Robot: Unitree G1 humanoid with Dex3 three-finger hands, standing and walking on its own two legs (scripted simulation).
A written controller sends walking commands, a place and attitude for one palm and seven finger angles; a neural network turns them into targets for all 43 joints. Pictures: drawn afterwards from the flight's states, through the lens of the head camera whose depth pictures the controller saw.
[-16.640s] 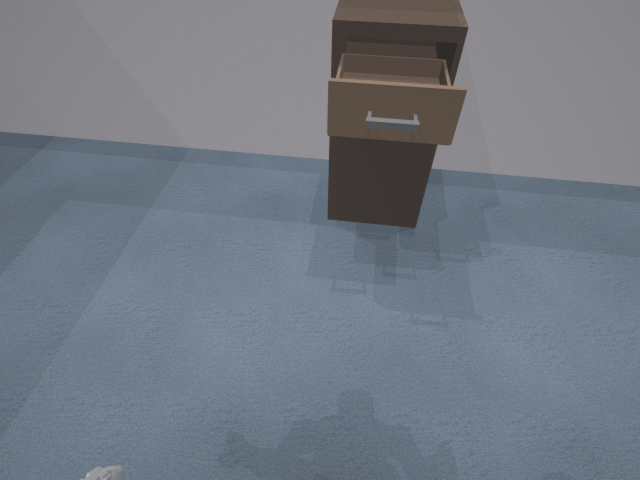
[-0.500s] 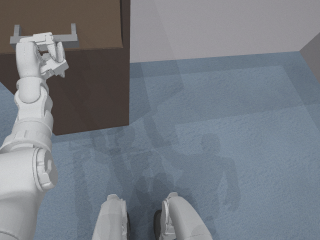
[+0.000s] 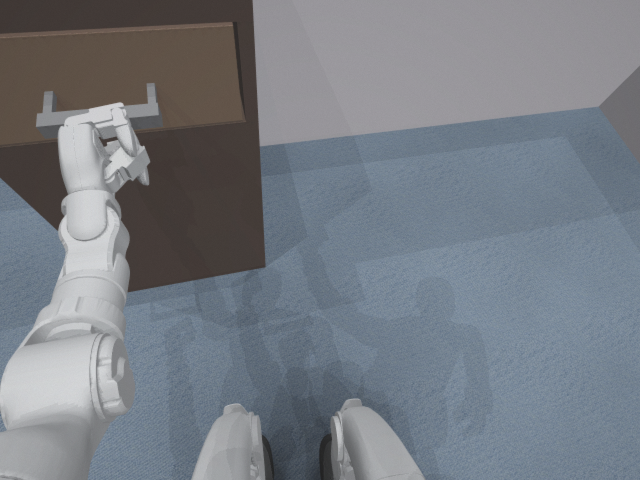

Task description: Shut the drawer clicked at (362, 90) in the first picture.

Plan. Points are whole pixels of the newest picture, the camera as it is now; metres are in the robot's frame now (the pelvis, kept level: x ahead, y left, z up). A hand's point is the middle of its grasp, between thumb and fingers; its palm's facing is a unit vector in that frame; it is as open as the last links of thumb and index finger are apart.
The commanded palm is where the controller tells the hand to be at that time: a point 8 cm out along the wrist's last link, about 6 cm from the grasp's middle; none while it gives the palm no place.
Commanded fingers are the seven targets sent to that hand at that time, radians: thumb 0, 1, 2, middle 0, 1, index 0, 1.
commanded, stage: pull the fist back off the drawer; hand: left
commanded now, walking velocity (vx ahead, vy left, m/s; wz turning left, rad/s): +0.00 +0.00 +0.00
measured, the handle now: (102, 108) +0.58 +0.24 +0.04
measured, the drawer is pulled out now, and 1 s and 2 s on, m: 0.00 0.00 0.00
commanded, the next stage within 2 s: draw the hand back to the body in 0.18 s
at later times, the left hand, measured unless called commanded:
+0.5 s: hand (117, 185) +0.43 +0.19 +0.08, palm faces +0.16 -0.99 -0.05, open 3.3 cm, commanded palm +0.39 +0.23 +0.09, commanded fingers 0.00 0.90 0.90 -1.40 -1.60 -1.40 -1.60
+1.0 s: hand (7, 260) +0.32 +0.21 +0.17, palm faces +0.26 -0.92 -0.28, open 3.3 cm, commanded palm +0.27 +0.26 +0.19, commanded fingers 0.00 0.90 0.90 -1.40 -1.60 -1.40 -1.60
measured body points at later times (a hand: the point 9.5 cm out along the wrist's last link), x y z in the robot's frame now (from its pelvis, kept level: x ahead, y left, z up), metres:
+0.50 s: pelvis +0.04 -0.01 +0.04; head +0.14 +0.00 +0.48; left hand +0.42 +0.24 +0.09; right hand +0.15 -0.26 -0.08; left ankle +0.04 +0.07 -0.63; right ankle +0.03 -0.11 -0.63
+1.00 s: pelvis +0.05 -0.01 +0.09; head +0.06 -0.03 +0.54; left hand +0.30 +0.26 +0.19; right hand +0.23 -0.24 +0.01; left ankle +0.04 +0.07 -0.63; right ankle +0.03 -0.11 -0.63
